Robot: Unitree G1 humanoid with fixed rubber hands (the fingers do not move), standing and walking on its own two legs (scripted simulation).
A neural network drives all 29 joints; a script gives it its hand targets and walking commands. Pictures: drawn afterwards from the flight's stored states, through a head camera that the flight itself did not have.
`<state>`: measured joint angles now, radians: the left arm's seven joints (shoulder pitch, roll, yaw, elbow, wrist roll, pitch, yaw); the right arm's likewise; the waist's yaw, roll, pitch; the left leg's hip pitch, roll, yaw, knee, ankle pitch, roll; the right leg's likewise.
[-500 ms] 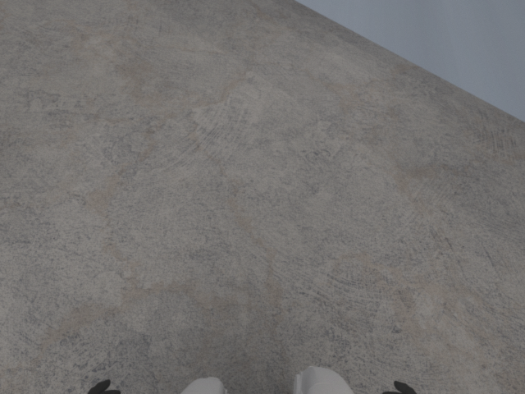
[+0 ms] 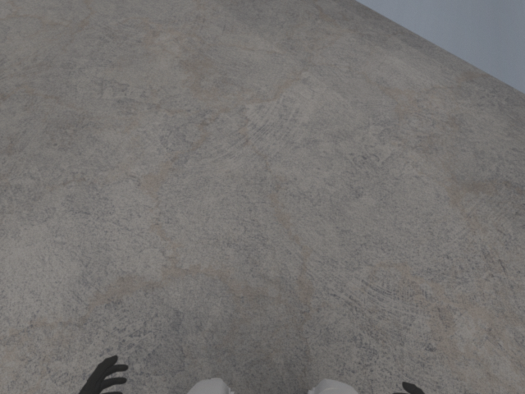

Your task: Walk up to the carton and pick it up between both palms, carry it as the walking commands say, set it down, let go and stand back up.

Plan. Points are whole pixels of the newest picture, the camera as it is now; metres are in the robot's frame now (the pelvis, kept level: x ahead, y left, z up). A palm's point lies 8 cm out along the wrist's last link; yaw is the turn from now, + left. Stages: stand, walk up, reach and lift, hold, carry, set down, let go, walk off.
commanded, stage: walk up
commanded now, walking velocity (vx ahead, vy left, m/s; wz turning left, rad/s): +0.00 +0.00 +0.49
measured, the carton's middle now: out of the picture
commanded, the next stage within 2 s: none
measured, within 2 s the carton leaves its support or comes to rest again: neither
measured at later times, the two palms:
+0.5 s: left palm out of the picture +0.12 +0.27 -0.10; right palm (413, 379) +0.13 -0.25 -0.12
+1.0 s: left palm (63, 302) +0.29 +0.32 -0.10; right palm (355, 290) +0.28 -0.19 -0.11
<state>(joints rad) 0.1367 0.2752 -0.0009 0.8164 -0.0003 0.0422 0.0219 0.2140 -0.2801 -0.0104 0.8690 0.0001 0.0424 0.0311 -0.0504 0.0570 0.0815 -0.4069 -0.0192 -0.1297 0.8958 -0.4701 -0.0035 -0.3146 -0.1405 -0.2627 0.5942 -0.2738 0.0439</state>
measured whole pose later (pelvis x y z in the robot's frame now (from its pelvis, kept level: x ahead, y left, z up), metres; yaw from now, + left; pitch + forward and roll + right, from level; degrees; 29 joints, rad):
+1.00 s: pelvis +0.18 +0.04 +0.01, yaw +19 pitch +4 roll +0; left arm 0.03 0.27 0.00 0.82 0.00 -0.03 -0.01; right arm 0.31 -0.23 -0.01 0.88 0.00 -0.05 0.01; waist -0.09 -0.01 0.04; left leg -0.15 -0.04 -0.14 0.52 -0.42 0.02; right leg -0.35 -0.07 -0.05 0.57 -0.34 0.06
